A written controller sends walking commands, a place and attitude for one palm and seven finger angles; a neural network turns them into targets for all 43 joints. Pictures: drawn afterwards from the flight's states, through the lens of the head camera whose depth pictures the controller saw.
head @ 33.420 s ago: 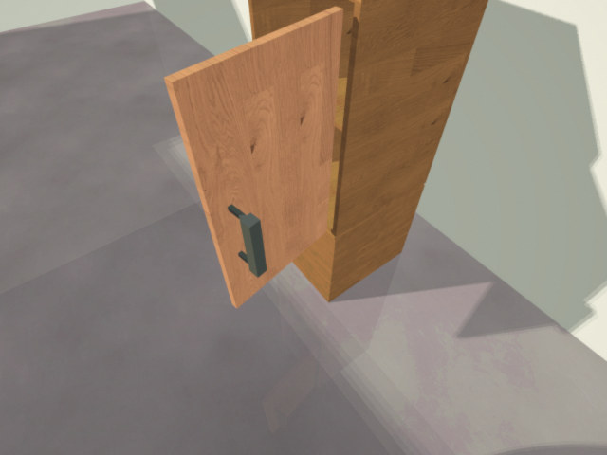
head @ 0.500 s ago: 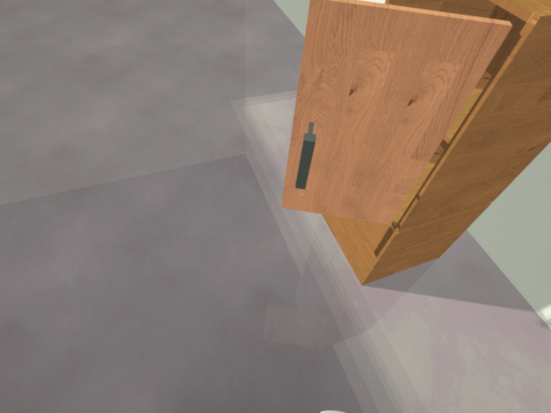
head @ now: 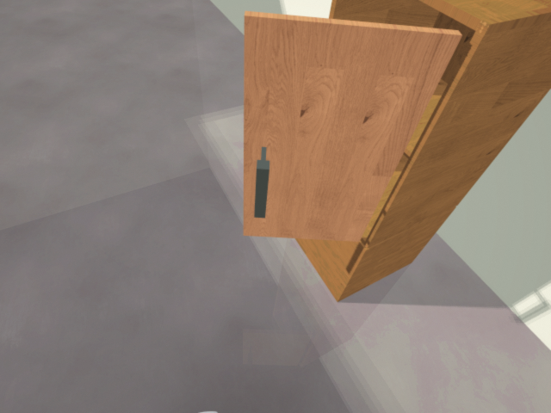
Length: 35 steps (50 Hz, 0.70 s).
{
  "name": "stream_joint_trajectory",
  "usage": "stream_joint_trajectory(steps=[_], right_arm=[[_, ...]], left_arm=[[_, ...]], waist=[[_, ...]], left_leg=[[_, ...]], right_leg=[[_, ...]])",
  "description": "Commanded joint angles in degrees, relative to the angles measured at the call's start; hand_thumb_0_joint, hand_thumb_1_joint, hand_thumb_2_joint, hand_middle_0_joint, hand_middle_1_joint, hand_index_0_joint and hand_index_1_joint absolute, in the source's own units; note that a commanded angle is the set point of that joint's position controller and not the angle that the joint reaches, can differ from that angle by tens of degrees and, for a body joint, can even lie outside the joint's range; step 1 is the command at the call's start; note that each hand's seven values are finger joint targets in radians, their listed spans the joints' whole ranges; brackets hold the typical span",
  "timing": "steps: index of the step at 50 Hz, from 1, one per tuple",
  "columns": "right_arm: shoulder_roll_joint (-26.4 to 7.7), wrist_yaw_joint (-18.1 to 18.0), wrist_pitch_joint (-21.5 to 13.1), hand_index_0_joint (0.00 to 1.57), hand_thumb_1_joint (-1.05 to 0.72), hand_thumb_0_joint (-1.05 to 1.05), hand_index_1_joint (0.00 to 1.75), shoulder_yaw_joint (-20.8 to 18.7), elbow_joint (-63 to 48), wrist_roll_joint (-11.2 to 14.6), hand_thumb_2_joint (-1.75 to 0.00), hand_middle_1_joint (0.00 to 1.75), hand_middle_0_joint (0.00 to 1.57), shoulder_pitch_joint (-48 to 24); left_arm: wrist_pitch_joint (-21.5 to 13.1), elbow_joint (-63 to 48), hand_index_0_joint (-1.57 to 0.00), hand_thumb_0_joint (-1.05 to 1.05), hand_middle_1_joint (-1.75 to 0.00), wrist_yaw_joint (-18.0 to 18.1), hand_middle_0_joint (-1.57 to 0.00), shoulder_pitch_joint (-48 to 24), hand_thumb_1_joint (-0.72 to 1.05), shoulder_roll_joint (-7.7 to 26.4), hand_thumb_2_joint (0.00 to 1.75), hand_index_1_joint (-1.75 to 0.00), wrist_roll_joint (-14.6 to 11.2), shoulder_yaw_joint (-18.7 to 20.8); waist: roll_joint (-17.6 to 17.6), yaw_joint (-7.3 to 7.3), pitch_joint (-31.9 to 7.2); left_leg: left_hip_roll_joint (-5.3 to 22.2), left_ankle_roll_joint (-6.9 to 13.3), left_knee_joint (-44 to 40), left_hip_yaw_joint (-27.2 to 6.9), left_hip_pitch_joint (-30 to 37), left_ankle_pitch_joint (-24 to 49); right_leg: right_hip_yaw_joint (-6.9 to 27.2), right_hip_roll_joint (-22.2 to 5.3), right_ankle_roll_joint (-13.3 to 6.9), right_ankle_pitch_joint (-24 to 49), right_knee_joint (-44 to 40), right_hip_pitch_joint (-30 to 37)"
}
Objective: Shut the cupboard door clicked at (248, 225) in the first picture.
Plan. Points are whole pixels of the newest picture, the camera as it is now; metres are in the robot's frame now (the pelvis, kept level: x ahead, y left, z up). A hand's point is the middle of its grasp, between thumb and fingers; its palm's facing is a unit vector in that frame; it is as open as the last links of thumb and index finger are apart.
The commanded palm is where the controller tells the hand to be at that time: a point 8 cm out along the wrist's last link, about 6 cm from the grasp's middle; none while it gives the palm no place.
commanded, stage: take the last steps up to it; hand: left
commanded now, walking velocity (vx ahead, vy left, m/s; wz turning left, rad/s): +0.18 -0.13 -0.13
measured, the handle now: (261, 183) +0.58 +0.06 -0.07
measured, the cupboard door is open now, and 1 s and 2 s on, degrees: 61 61 61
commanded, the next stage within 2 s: come to a stop and stand still in 0.12 s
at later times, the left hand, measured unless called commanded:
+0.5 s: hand (223, 357) +0.23 +0.10 -0.15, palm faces -0.08 -0.97 -0.22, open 7.4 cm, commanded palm none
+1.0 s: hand out of the picture +0.10 +0.17 -0.16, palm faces +0.00 -0.98 -0.22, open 7.4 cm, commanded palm none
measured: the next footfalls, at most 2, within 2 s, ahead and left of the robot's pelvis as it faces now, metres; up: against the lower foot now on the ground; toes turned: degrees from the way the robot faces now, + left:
right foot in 0.34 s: +0.19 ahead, -0.21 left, +0.00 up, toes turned -8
left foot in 0.68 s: +0.16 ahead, +0.05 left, +0.00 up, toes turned -1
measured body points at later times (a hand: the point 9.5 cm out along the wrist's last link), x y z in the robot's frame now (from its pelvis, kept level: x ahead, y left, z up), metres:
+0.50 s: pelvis +0.11 -0.07 +0.01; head +0.16 -0.09 +0.45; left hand +0.24 +0.15 -0.13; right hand +0.10 -0.32 -0.15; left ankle +0.06 +0.05 -0.67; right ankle +0.15 -0.21 -0.72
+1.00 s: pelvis +0.09 -0.04 +0.02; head +0.12 -0.01 +0.47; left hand +0.10 +0.22 -0.14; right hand +0.15 -0.27 -0.12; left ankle +0.12 +0.05 -0.72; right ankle +0.03 -0.18 -0.69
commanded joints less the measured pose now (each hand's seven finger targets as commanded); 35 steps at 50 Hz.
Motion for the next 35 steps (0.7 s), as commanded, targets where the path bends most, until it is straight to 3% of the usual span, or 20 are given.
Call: stream_joint_trajectory(steps=[1,3,6,8,11,13,14,15,16,17,18,19,20,21,24,29,32,33,34,35], right_arm=[[-12.97,-1.99,0.24,0.20,-0.90,0.00,0.30,-2.85,1.03,-0.22,-0.90,0.30,0.20,12.95],[-9.57,-2.04,-0.36,0.20,-0.90,0.00,0.30,-1.84,0.28,-0.20,-0.90,0.30,0.20,8.23],[-9.15,-1.69,-0.60,0.20,-0.90,0.00,0.30,-2.04,1.06,-0.01,-0.90,0.30,0.20,8.09],[-9.04,-1.22,-0.23,0.20,-0.90,0.00,0.30,-2.31,1.55,0.05,-0.90,0.30,0.20,8.30],[-9.70,-0.70,0.45,0.20,-0.90,0.00,0.30,-2.92,1.72,0.05,-0.90,0.30,0.20,7.57],[-9.50,-0.68,1.24,0.20,-0.90,0.00,0.30,-3.11,1.76,0.33,-0.90,0.30,0.20,5.75],[-8.59,-0.70,1.68,0.20,-0.90,0.00,0.30,-2.70,1.89,0.47,-0.90,0.30,0.20,5.31],[-7.41,-0.43,1.84,0.20,-0.90,0.00,0.30,-2.53,2.23,0.81,-0.90,0.30,0.20,5.56],[-4.37,0.10,1.87,0.20,-0.90,0.00,0.30,-2.02,2.18,1.26,-0.90,0.30,0.20,7.62],[-1.80,0.10,2.48,0.20,-0.90,0.00,0.30,-1.53,1.54,1.96,-0.90,0.30,0.20,9.43],[-1.51,-0.29,3.34,0.20,-0.90,0.00,0.30,-1.52,1.55,2.37,-0.90,0.30,0.20,9.48],[-1.45,-0.71,4.17,0.20,-0.90,0.00,0.30,-1.62,2.23,2.37,-0.90,0.30,0.20,9.89],[-3.30,-0.93,4.29,0.20,-0.90,0.00,0.30,-1.74,2.48,2.35,-0.90,0.30,0.20,9.36],[-4.10,-0.95,4.26,0.20,-0.90,0.00,0.30,-1.95,2.60,2.36,-0.90,0.30,0.20,7.55],[-3.41,-0.31,5.08,0.20,-0.90,0.00,0.30,-2.05,1.50,2.02,-0.90,0.30,0.20,4.34],[-2.29,0.37,5.29,0.20,-0.90,0.00,0.30,-2.11,-0.20,1.74,-0.90,0.30,0.20,4.19],[-2.89,0.39,4.54,0.20,-0.90,0.00,0.30,-2.06,0.44,1.51,-0.90,0.30,0.20,7.82],[-6.13,0.46,3.81,0.20,-0.90,0.00,0.30,-2.34,-0.06,1.19,-0.90,0.30,0.20,7.63],[-10.62,0.29,3.61,0.20,-0.90,0.00,0.30,-3.18,-2.11,0.58,-0.90,0.30,0.20,5.39],[-11.73,-0.44,3.82,0.20,-0.90,0.00,0.30,-2.96,-3.97,0.13,-0.90,0.30,0.20,1.49]], left_arm=[[-1.75,-7.89,-0.20,0.00,-0.30,-0.62,-0.20,-8.29,0.90,5.58,0.90,-0.30,0.85,1.61],[-0.86,-6.82,-0.20,0.00,-0.30,-1.32,-0.20,-6.34,0.90,4.48,0.90,-0.30,0.99,1.82],[-0.20,-6.71,-0.20,0.00,-0.30,-1.58,-0.20,-5.92,0.90,2.97,0.90,-0.30,0.62,1.27],[-0.13,-7.15,-0.20,0.00,-0.30,-1.52,-0.20,-7.46,0.90,2.45,0.90,-0.30,0.56,0.86],[-0.45,-8.03,-0.20,0.00,-0.30,-1.42,-0.20,-9.29,0.90,2.48,0.90,-0.30,0.51,0.59],[-0.85,-7.65,-0.20,0.00,-0.30,-0.86,-0.20,-7.99,0.90,2.52,0.90,-0.30,0.52,0.51],[-1.29,-7.01,-0.20,0.00,-0.30,-0.38,-0.20,-5.74,0.90,3.15,0.90,-0.30,0.49,0.52],[-1.90,-5.61,-0.20,0.00,-0.30,0.18,-0.20,-1.53,0.90,5.08,0.90,-0.30,0.42,0.92],[-2.79,-4.54,-0.20,0.00,-0.30,1.11,-0.20,1.59,0.90,9.65,0.90,-0.30,0.65,1.52],[-3.24,-3.91,-0.20,0.00,-0.30,1.70,-0.20,2.66,0.90,13.03,0.90,-0.30,0.52,1.68],[-3.27,-4.45,-0.20,0.00,-0.30,2.05,-0.20,1.01,0.90,13.30,0.90,-0.30,0.31,1.12],[-3.13,-4.44,-0.20,0.00,-0.30,2.78,-0.20,-2.43,0.90,11.80,0.90,-0.30,0.40,1.38],[-2.84,-4.96,-0.20,0.00,-0.30,3.30,-0.20,-4.04,0.90,11.33,0.90,-0.30,0.47,1.46],[-2.45,-5.36,-0.20,0.00,-0.30,3.65,-0.20,-5.00,0.90,10.64,0.90,-0.30,0.51,1.53],[-1.56,-6.70,-0.20,0.00,-0.30,4.10,-0.20,-7.33,0.90,10.67,0.90,-0.30,0.80,2.17],[-1.12,-8.32,-0.20,0.00,-0.30,3.86,-0.20,-10.21,0.90,10.03,0.90,-0.30,1.23,2.39],[-0.42,-8.48,-0.20,0.00,-0.30,3.54,-0.20,-10.59,0.90,8.99,0.90,-0.30,0.56,2.24],[0.18,-8.74,-0.20,0.00,-0.30,3.36,-0.20,-8.57,0.90,6.28,0.90,-0.30,0.12,1.68],[0.86,-9.44,-0.20,0.00,-0.30,3.28,-0.20,-6.65,0.90,2.78,0.90,-0.30,-0.08,0.91],[1.27,-9.78,-0.20,0.00,-0.30,3.18,-0.20,-7.71,0.90,4.17,0.90,-0.30,-0.14,0.81]], waist=[[11.59,-4.72,1.77],[10.02,-1.67,3.50],[10.75,-0.80,0.15],[11.69,-1.11,0.56],[12.59,-1.33,0.93],[13.31,-0.25,0.18],[10.78,1.03,0.21],[6.88,3.03,-2.77],[-3.48,3.78,-7.14],[-10.67,3.17,-10.03],[-8.09,2.52,-9.87],[-13.81,1.01,-9.71],[-16.76,1.56,-9.91],[-14.20,1.95,-9.35],[-6.66,1.77,-8.59],[-9.32,0.07,-7.36],[-7.65,-2.29,-6.33],[3.24,-1.74,-6.40],[19.34,-1.16,-3.75],[14.67,-1.16,-0.94]], left_leg=[[23.36,8.84,-24.69,-29.65,14.11,0.69],[18.81,6.59,-25.11,-18.20,10.75,6.94],[15.49,6.11,-23.78,-8.32,12.62,15.94],[14.37,5.77,-23.83,-4.79,11.74,15.88],[13.56,5.32,-22.23,-3.01,10.23,14.53],[12.68,4.48,-17.65,-1.98,8.57,16.52],[10.81,2.77,-12.96,-1.23,6.90,18.46],[7.63,0.12,-8.16,0.50,6.03,14.33],[2.68,-2.42,-0.06,2.48,-0.28,0.26],[-2.01,-3.30,8.86,0.62,-1.05,-20.35],[-1.21,-2.66,13.29,-4.17,1.52,-23.05],[-1.35,-2.82,16.09,-5.23,0.12,-22.18],[-1.21,-2.88,19.54,-7.18,-2.49,-21.35],[-1.75,-3.11,22.25,-7.83,-3.92,-19.68],[-3.11,-3.57,22.61,-7.89,-3.20,-16.03],[-3.55,-3.40,10.99,-7.04,1.97,-10.03],[-3.52,-2.65,-9.05,-5.49,12.55,4.30],[2.86,-0.62,-15.92,-13.15,15.76,8.44],[14.78,4.40,-22.49,-25.64,8.76,14.00],[17.30,8.91,-24.13,-26.98,0.28,11.73]], right_leg=[[3.65,-4.83,0.11,1.44,29.55,-27.05],[2.71,-5.90,1.56,7.39,26.21,-24.81],[-0.12,-6.20,2.63,10.32,15.91,-20.98],[-1.98,-6.18,2.97,13.06,9.24,-19.00],[-4.74,-5.07,3.05,14.64,0.14,-14.22],[-6.02,-3.76,2.93,17.14,-5.47,-7.65],[-6.70,-2.78,2.70,20.61,-11.15,-2.31],[-4.35,-4.30,2.78,27.74,-16.47,4.38],[4.84,-13.12,0.58,43.57,-17.51,13.01],[12.70,-23.40,-4.56,57.36,-20.07,13.30],[12.22,-25.22,-7.24,60.83,-20.40,8.21],[12.89,-23.87,-9.00,67.59,-19.37,8.79],[13.06,-24.13,-9.97,71.41,-17.81,10.42],[10.98,-23.54,-10.15,72.35,-17.04,10.70],[7.84,-23.11,-9.92,63.34,-18.33,5.97],[5.19,-20.46,-8.44,48.11,-19.99,-0.80],[4.16,-16.66,-3.83,30.43,-16.04,-7.31],[1.23,-11.00,-0.56,16.47,-9.54,-12.56],[-3.60,-3.87,3.41,-2.16,-1.09,-14.13],[0.94,-2.79,3.19,-4.58,6.47,-11.29]])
